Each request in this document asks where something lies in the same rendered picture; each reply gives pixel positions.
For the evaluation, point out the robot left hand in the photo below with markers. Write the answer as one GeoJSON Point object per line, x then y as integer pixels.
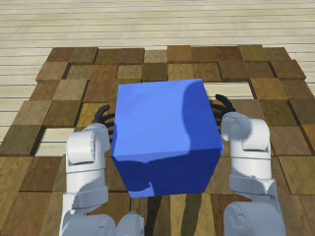
{"type": "Point", "coordinates": [98, 118]}

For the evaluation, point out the right robot upper arm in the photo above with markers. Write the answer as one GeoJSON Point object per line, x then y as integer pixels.
{"type": "Point", "coordinates": [252, 219]}

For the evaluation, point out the left robot upper arm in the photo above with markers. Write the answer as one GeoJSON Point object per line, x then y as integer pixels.
{"type": "Point", "coordinates": [90, 225]}

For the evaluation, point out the right robot forearm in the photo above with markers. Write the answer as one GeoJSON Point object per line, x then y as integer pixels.
{"type": "Point", "coordinates": [250, 151]}

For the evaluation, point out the carton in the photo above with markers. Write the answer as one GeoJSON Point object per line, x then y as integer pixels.
{"type": "Point", "coordinates": [166, 140]}

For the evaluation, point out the left robot forearm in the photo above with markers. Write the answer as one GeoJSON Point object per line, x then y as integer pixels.
{"type": "Point", "coordinates": [85, 178]}

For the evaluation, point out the robot left thigh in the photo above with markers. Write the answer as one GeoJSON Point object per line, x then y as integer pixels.
{"type": "Point", "coordinates": [131, 224]}

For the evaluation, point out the robot right hand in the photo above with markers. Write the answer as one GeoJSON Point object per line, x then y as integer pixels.
{"type": "Point", "coordinates": [224, 109]}

